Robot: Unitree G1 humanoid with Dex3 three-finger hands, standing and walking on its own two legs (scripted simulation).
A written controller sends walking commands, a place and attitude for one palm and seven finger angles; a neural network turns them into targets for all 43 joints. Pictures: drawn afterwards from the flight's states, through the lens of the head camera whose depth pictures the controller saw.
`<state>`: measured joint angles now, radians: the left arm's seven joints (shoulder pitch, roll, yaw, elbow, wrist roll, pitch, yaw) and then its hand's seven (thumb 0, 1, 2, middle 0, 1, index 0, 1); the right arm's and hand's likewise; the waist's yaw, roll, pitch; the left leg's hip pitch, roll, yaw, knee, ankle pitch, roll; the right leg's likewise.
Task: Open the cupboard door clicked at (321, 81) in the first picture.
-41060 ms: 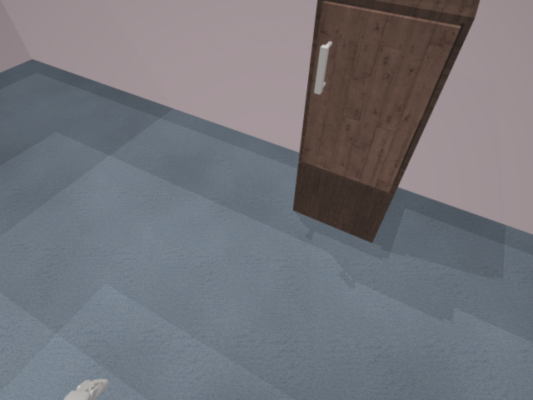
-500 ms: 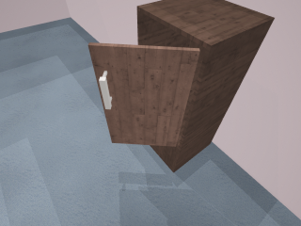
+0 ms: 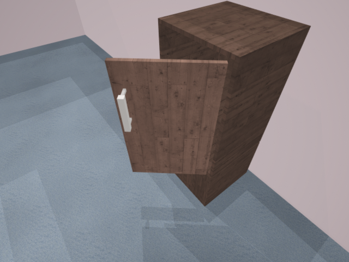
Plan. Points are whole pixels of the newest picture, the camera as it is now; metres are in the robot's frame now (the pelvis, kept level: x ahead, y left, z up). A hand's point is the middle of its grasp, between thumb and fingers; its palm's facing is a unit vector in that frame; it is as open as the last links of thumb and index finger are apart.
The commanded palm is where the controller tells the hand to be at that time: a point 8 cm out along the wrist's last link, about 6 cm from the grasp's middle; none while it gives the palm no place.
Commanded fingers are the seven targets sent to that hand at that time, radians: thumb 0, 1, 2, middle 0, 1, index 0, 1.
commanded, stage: shuffle to correct the standing spot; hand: left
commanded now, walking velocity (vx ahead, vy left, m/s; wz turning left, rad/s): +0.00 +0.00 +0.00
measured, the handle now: (126, 110) +0.58 +0.20 +0.01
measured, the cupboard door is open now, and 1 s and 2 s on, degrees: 50 50 50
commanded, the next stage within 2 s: come to a stop and stand still in 0.36 s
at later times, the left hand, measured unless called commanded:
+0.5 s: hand out of the picture -0.01 +0.17 -0.18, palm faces +0.07 -0.99 -0.14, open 7.3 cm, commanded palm none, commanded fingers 0.00 0.90 0.90 -0.20 -0.30 -0.20 -0.30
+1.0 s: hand out of the picture +0.03 +0.17 -0.18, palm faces +0.03 -0.98 -0.21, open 7.3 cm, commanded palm none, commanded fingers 0.00 0.90 0.90 -0.20 -0.30 -0.20 -0.30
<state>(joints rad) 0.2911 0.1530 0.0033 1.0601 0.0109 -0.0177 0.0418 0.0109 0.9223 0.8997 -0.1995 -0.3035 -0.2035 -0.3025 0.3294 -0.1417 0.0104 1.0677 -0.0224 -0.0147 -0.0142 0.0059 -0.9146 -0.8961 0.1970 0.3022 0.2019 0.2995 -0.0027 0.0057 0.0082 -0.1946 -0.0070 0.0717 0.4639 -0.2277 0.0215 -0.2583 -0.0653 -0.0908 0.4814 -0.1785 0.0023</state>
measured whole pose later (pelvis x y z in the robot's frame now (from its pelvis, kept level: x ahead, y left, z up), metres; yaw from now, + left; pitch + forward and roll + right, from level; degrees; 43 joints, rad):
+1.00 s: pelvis +0.02 +0.00 +0.00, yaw +0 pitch -2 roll +1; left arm 0.30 0.16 0.00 1.03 0.02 -0.01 0.04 0.02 0.92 0.90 -0.20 -0.30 -0.21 -0.30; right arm 0.27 -0.15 -0.01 1.06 -0.02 -0.01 -0.02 0.01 -0.92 -0.90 0.20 0.30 0.20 0.30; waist 0.00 -0.02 0.06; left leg -0.19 -0.01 0.06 0.48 -0.25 0.02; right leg -0.26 -0.04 -0.07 0.51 -0.22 -0.01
